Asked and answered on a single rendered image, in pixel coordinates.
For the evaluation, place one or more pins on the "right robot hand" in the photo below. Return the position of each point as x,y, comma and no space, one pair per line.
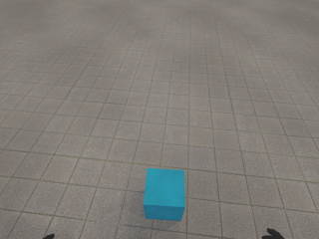
273,234

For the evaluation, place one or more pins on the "carton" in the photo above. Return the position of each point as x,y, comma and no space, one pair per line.
164,194

